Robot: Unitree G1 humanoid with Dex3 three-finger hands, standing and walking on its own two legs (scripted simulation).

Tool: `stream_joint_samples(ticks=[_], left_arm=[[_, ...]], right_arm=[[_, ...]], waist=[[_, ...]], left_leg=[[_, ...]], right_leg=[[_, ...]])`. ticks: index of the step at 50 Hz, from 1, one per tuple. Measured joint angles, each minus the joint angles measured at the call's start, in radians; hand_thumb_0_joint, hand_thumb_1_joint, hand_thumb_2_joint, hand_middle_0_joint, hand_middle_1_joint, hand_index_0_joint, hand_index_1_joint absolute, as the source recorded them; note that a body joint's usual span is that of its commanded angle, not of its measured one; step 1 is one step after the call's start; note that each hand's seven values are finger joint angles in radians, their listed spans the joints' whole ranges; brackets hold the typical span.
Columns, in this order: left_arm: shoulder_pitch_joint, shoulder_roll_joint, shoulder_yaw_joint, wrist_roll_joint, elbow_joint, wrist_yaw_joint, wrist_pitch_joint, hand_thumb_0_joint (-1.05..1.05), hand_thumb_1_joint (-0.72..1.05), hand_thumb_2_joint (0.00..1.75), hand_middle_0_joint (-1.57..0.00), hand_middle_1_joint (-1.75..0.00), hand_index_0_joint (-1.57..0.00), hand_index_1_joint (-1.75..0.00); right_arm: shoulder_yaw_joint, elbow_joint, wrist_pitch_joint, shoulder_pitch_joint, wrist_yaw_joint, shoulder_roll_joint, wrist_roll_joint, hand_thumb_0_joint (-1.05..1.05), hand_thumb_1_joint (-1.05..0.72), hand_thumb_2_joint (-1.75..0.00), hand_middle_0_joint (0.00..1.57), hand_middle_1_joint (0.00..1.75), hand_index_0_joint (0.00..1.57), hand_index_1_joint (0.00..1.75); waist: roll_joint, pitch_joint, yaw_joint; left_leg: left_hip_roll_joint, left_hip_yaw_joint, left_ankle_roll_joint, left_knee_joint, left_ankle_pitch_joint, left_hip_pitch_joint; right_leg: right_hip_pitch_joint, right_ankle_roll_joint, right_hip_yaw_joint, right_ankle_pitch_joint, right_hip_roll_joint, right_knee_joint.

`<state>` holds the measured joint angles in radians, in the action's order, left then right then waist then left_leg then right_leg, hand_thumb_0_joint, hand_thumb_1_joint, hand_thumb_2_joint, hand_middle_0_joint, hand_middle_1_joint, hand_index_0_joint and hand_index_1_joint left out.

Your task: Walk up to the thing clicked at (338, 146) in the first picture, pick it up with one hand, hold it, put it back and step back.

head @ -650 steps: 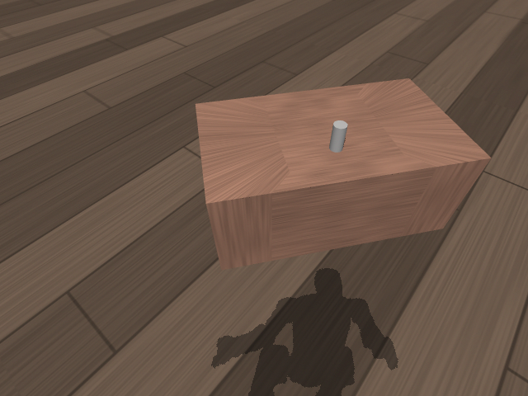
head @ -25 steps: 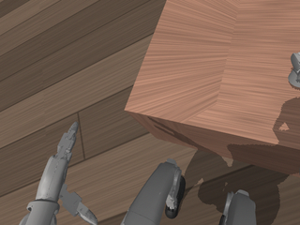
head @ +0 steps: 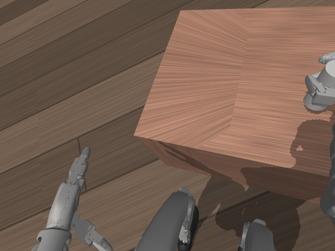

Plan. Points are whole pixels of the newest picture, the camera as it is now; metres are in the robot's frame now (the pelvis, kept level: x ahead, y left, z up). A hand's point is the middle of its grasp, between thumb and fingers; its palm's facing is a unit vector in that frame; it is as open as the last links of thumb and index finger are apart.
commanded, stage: lift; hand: right
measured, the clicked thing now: (326, 87) +0.54 -0.19 -0.02
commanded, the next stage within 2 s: hold in 1.42 s
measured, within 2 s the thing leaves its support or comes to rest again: neither
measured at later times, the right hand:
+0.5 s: hand out of the picture +0.45 -0.18 +0.08, palm faces +0.12 +0.99 +0.01, open 7.2 cm
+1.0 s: hand out of the picture +0.39 -0.18 +0.13, palm faces +0.12 +0.99 +0.01, open 7.2 cm
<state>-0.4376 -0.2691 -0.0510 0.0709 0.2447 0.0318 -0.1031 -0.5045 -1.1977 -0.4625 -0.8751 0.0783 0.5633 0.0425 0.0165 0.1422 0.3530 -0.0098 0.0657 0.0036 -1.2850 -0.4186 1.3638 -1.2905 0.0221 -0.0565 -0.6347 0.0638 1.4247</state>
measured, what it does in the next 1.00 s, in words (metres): rises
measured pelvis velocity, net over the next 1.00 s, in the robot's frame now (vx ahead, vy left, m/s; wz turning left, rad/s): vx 0.02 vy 0.00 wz -0.03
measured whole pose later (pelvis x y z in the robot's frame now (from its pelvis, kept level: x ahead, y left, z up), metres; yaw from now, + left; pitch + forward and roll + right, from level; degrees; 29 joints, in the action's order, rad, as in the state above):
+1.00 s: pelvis +0.02 +0.00 +0.08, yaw -2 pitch +12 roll +1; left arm -0.41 -0.21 -0.10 0.00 -0.18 -0.02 -0.09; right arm -0.22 -0.57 -0.35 -0.27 0.06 0.19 -0.12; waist 0.02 0.11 0.08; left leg -0.04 0.02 0.02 -0.94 -0.35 0.81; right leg -0.71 0.01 0.00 -0.52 0.03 1.01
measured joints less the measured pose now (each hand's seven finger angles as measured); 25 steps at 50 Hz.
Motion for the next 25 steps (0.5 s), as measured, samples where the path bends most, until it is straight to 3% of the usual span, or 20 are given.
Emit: stream_joint_samples(ticks=[10,25], left_arm=[[-0.002,0.018,-0.007,-0.008,-0.113,-0.011,0.002,-0.01,-0.55,0.06,-0.06,-0.05,-0.06,-0.05],[0.006,0.023,-0.043,-0.042,-0.269,-0.031,0.01,-0.01,-0.56,0.07,-0.06,-0.04,-0.05,-0.05]], right_arm=[[0.044,0.095,0.01,0.116,0.005,-0.108,-0.046,0.01,0.04,-1.08,0.88,1.09,0.88,1.09],[0.158,0.316,0.047,0.336,-0.001,-0.272,-0.116,0.01,0.05,-1.09,0.89,1.09,0.89,1.09]], waist=[[-0.006,0.014,-0.071],[-0.002,0.011,-0.187]], left_leg=[[-0.005,-0.009,0.004,0.069,0.006,-0.112],[-0.018,-0.027,0.009,0.198,0.026,-0.337]], right_leg=[[0.117,-0.004,0.013,0.017,-0.007,-0.084],[0.355,-0.008,0.036,0.063,-0.023,-0.251]])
